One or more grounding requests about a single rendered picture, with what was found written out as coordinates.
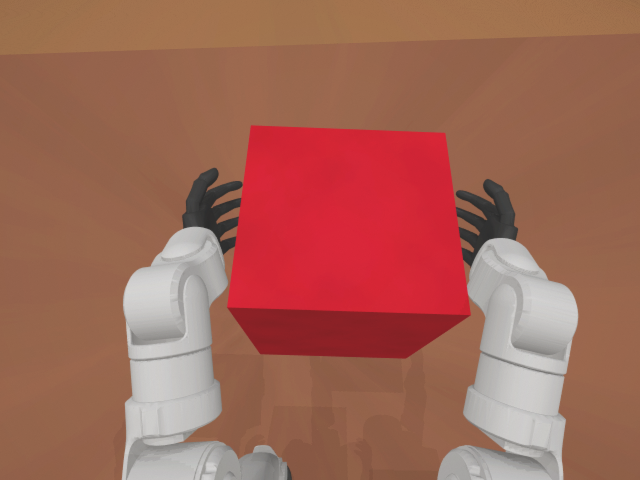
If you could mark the robot left shin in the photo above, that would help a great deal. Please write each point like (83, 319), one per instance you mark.
(264, 448)

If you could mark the right robot hand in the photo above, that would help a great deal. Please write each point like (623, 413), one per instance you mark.
(499, 223)

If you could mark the left robot hand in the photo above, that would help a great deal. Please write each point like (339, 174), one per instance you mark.
(199, 202)

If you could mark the left robot forearm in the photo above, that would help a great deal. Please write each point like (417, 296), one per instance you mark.
(166, 307)

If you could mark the left robot upper arm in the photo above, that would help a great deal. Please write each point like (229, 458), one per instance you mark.
(207, 460)

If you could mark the right robot forearm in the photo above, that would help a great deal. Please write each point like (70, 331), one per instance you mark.
(526, 342)

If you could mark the right robot upper arm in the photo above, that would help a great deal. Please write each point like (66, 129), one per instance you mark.
(475, 463)

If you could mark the robot left thigh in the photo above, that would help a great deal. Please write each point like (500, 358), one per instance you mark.
(262, 466)

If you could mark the carton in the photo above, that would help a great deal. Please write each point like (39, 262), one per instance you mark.
(347, 243)

